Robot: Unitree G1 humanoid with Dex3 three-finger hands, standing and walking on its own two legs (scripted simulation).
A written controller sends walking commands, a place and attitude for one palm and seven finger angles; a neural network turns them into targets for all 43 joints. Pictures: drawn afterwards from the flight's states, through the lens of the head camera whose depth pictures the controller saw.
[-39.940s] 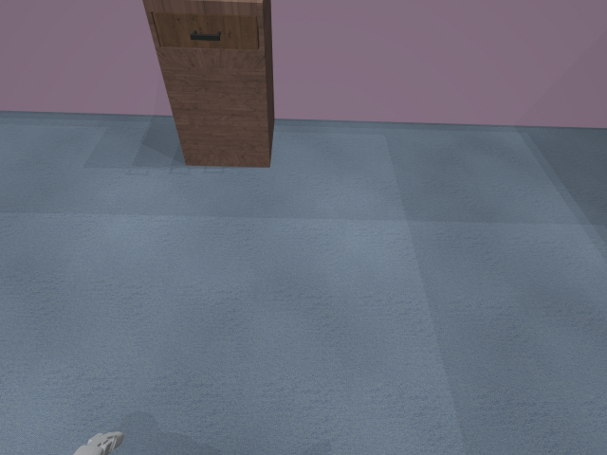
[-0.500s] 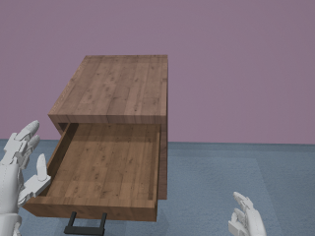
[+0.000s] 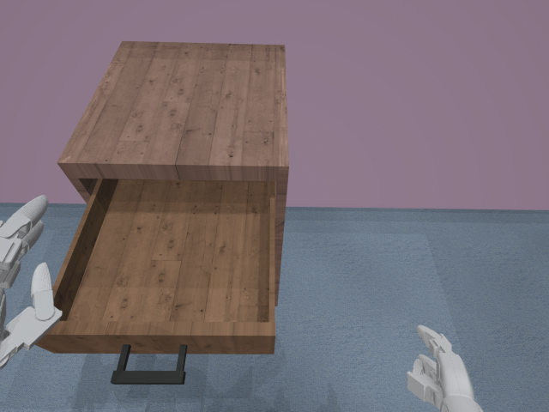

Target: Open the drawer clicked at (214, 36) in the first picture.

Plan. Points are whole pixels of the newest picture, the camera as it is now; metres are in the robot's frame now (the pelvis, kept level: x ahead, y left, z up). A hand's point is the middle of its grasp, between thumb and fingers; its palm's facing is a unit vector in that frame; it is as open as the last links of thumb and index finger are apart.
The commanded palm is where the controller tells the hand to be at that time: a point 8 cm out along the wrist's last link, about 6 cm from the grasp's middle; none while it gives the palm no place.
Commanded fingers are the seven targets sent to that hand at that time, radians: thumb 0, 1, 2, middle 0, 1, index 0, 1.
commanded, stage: step back with the hand held close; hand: left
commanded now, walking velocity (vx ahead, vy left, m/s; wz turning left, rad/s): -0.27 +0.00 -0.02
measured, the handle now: (151, 364) +0.20 +0.21 -0.11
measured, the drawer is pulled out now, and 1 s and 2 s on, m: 0.30 0.30 0.30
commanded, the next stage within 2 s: stop stepping back and stand still in 1.14 s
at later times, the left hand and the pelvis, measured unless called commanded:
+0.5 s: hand out of the picture +0.13 +0.24 +0.16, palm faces +0.36 -0.84 -0.40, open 7.4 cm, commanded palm +0.07 +0.29 +0.17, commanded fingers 0.00 0.90 0.90 -0.20 -0.30 -0.20 -0.30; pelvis -0.06 +0.01 -0.02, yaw +1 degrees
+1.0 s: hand out of the picture +0.05 +0.16 +0.17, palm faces +0.14 -0.78 -0.61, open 7.4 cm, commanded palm -0.02 +0.23 +0.17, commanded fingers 0.00 0.90 0.90 -0.20 -0.30 -0.20 -0.30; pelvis -0.16 -0.05 -0.01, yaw -2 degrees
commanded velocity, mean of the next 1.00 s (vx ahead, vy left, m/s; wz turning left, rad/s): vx -0.35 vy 0.00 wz -0.01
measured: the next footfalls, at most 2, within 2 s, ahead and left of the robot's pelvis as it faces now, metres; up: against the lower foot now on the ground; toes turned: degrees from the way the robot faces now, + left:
right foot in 0.84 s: -0.20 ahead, -0.12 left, +0.00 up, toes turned -3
left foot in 1.20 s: -0.20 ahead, +0.03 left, +0.00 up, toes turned +4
